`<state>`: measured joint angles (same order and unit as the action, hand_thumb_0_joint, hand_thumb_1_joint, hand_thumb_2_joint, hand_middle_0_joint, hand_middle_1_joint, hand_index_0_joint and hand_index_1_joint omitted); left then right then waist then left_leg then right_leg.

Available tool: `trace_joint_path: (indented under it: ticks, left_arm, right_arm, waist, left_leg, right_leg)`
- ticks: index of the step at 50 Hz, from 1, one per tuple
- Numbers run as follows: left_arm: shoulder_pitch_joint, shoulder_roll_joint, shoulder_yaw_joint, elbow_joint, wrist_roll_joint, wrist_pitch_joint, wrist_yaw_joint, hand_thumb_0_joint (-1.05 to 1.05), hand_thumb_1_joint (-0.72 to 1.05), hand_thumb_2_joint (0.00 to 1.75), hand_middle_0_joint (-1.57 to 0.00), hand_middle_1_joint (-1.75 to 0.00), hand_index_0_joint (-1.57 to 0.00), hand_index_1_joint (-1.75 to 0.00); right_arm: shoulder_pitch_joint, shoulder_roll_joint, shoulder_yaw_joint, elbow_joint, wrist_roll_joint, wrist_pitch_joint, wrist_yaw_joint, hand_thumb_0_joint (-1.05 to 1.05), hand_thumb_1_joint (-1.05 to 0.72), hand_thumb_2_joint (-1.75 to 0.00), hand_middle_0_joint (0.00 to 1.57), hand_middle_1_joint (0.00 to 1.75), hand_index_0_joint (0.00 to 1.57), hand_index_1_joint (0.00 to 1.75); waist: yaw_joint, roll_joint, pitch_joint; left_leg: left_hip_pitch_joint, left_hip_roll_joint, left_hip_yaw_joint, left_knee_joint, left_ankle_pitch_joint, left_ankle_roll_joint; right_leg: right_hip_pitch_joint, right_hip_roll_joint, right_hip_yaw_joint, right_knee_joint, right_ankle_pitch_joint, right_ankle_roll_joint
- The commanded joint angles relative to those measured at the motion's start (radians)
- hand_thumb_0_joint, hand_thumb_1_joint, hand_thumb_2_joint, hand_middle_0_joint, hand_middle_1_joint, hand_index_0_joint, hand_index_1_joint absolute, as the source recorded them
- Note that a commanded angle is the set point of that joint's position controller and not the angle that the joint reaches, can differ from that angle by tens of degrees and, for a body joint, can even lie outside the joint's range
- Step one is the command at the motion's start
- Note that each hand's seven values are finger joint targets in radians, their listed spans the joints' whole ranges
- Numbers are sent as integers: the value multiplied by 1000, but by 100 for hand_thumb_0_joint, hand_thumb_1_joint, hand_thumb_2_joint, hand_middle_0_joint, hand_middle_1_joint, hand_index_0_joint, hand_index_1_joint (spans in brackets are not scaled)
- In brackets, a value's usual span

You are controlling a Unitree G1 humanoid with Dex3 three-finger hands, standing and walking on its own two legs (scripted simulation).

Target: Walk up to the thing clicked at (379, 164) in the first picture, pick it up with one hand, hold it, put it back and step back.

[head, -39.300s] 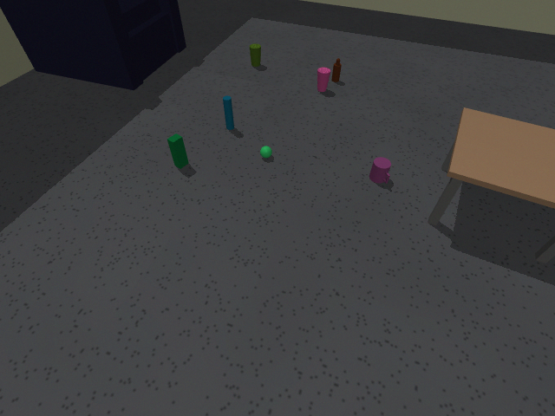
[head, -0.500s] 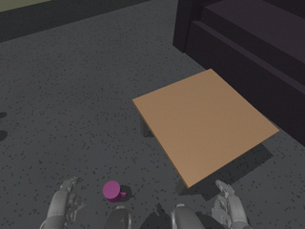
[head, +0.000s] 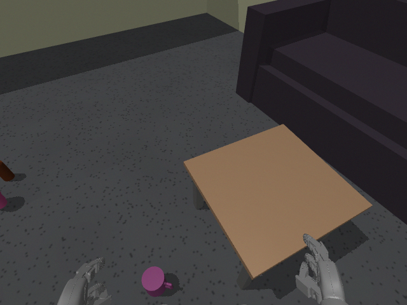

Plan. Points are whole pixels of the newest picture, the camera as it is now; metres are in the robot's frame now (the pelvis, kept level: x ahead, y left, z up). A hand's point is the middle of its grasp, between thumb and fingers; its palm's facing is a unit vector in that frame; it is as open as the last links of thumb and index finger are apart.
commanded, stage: home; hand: left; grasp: from above
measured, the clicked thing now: (158, 282) +0.34 +0.17 -0.66
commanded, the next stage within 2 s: stand in 1.72 s
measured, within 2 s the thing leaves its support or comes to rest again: neither
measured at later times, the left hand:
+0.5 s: hand (106, 299) +0.17 +0.18 -0.04, palm faces +0.04 -0.98 -0.21, open 7.4 cm
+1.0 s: hand (107, 299) +0.17 +0.18 -0.04, palm faces +0.04 -0.98 -0.21, open 7.4 cm
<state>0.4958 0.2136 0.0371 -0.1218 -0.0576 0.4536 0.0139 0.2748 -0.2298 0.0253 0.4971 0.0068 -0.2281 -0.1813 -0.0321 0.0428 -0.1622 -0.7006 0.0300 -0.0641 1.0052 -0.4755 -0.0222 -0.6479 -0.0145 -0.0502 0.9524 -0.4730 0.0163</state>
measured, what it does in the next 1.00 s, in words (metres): stands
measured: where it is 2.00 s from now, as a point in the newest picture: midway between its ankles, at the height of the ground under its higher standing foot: outside the picture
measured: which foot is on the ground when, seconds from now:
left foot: down 0.00-1.00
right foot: down 0.00-1.00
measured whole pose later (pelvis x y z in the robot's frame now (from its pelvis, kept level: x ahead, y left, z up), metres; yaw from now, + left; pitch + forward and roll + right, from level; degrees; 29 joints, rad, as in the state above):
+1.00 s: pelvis +0.00 +0.00 +0.00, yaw +0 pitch +10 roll -2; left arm 0.49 0.23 0.03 -0.13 -0.05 0.45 0.02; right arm 0.29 -0.22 0.03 0.54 0.00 -0.24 -0.18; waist -0.03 0.05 -0.15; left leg -0.70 0.03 -0.06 1.01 -0.48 -0.02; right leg -0.65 -0.01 -0.04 0.96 -0.48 0.02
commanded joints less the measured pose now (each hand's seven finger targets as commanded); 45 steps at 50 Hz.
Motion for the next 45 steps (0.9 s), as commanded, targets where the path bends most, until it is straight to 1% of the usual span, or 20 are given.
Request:
trace_joint_path:
  ticks: [1,3,4,5,9,16,17,19,22,24,26,31,34,35,36,38,41,43,44,45]
  left_arm:
    - [-30,111,54,-194,15,-53,12,0,90,90,-20,-30,-20,-30]
    - [-34,113,61,-195,16,-53,15,0,90,90,-20,-30,-20,-30]
    - [-34,115,56,-198,15,-55,14,0,90,90,-20,-30,-20,-30]
    - [-25,111,51,-192,17,-52,14,0,90,90,-20,-30,-20,-30]
    - [-26,110,55,-185,13,-55,15,0,90,90,-20,-30,-20,-30]
    - [-29,110,57,-181,11,-53,16,0,90,90,-20,-30,-20,-30]
    - [-27,112,64,-195,7,-57,15,0,90,90,-20,-30,-20,-30]
    - [-24,110,54,-184,12,-57,14,0,90,90,-20,-30,-20,-30]
    - [-20,113,61,-183,12,-61,14,0,90,90,-20,-30,-20,-30]
    - [-35,118,65,-213,11,-64,14,0,90,90,-20,-30,-20,-30]
    - [-6,101,48,-179,11,-58,13,0,90,90,-20,-30,-20,-30]
    - [-39,127,64,-224,12,-63,15,0,90,90,-20,-30,-20,-30]
    - [-2,98,41,-169,15,-54,14,0,90,90,-20,-30,-20,-30]
    - [-32,120,58,-212,11,-56,14,0,90,90,-20,-30,-20,-30]
    - [-2,102,47,-177,10,-51,12,0,90,90,-20,-30,-20,-30]
    - [-16,126,64,-219,10,-52,14,0,90,90,-20,-30,-20,-30]
    - [-15,124,53,-202,12,-50,15,0,90,90,-20,-30,-20,-30]
    - [-11,99,43,-166,8,-47,12,0,90,90,-20,-30,-20,-30]
    - [-11,100,46,-180,7,-45,12,0,90,90,-20,-30,-20,-30]
    - [-51,136,69,-233,8,-52,14,0,90,90,-20,-30,-20,-30]
  right_arm:
    - [-55,-112,-47,-135,1,-64,-10,0,-90,-90,20,30,20,30]
    - [-53,-112,-48,-132,0,-65,-11,0,-90,-90,20,30,20,30]
    - [-54,-115,-48,-130,0,-64,-11,0,-90,-90,20,30,20,30]
    - [-56,-113,-47,-131,0,-63,-12,0,-90,-90,20,30,20,30]
    - [-60,-111,-46,-125,-1,-69,-14,0,-90,-90,20,30,20,30]
    - [-66,-110,-44,-123,-1,-75,-19,0,-90,-90,20,30,20,30]
    - [-59,-112,-45,-122,-1,-77,-18,0,-90,-90,20,30,20,30]
    - [-59,-112,-46,-119,-2,-76,-18,0,-90,-90,20,30,20,30]
    - [-57,-113,-49,-112,-3,-76,-19,0,-90,-90,20,30,20,30]
    - [-49,-111,-49,-114,-3,-77,-19,0,-90,-90,20,30,20,30]
    - [-50,-110,-48,-113,-3,-78,-18,0,-90,-90,20,30,20,30]
    - [-49,-112,-50,-105,-3,-76,-18,0,-90,-90,20,30,20,30]
    - [-53,-110,-47,-108,-3,-76,-17,0,-90,-90,20,30,20,30]
    - [-47,-113,-49,-110,-3,-75,-17,0,-90,-90,20,30,20,30]
    - [-52,-116,-50,-108,-2,-75,-16,0,-90,-90,20,30,20,30]
    - [-43,-119,-55,-110,-2,-73,-15,0,-90,-90,20,30,20,30]
    - [-50,-115,-50,-112,-2,-72,-17,0,-90,-90,20,30,20,30]
    - [-48,-114,-48,-106,-4,-74,-16,0,-90,-90,20,30,20,30]
    - [-48,-112,-49,-112,-2,-74,-15,0,-90,-90,20,30,20,30]
    - [-49,-116,-51,-111,-3,-72,-16,0,-90,-90,20,30,20,30]
  waist:
    - [-10,-4,-63]
    - [-14,16,-78]
    - [-6,18,-73]
    - [-13,19,-79]
    - [-8,-10,-84]
    - [-4,-27,-58]
    - [-3,-18,-85]
    - [-4,-1,-67]
    - [-3,7,-68]
    - [-6,4,-95]
    - [-6,-11,-76]
    - [1,4,-72]
    - [-3,-2,-51]
    - [0,15,-65]
    - [-4,8,-65]
    - [0,18,-103]
    - [-1,-7,-70]
    - [-10,-21,-63]
    - [-7,-9,-78]
    - [-3,10,-85]
  left_leg:
    - [113,-35,36,-163,188,36]
    - [123,-34,36,-164,191,35]
    - [121,-32,32,-172,185,34]
    - [129,-32,32,-167,192,34]
    - [122,-31,28,-160,211,37]
    - [102,-32,32,-165,162,38]
    - [117,-29,27,-169,177,37]
    - [113,-27,27,-174,173,34]
    - [121,-22,24,-180,171,31]
    - [128,-25,27,-166,194,33]
    - [115,-26,26,-165,201,34]
    - [121,-21,23,-174,193,30]
    - [108,-22,22,-179,169,31]
    - [112,-21,23,-178,169,30]
    - [118,-20,21,-178,179,30]
    - [135,-22,23,-165,237,29]
    - [113,-24,25,-159,226,33]
    - [107,-24,25,-158,202,35]
    - [112,-26,27,-157,202,35]
    - [113,-25,26,-162,192,33]
  right_leg:
    - [48,33,-16,-172,182,-14]
    - [49,32,-14,-168,186,-16]
    - [44,35,-18,-168,177,-17]
    - [43,33,-16,-168,185,-17]
    - [51,35,-19,-166,203,-14]
    - [43,33,-18,-181,158,-12]
    - [55,35,-20,-172,168,-15]
    - [39,38,-21,-168,163,-16]
    - [40,41,-24,-162,156,-17]
    - [50,37,-19,-162,180,-17]
    - [48,38,-20,-160,188,-16]
    - [44,40,-22,-159,174,-18]
    - [29,40,-22,-162,154,-19]
    - [34,39,-22,-160,153,-19]
    - [34,40,-23,-159,160,-19]
    - [57,38,-20,-149,211,-20]
    - [47,36,-19,-155,205,-17]
    - [45,37,-20,-159,189,-14]
    - [42,35,-17,-160,189,-15]
    - [44,35,-17,-159,178,-15]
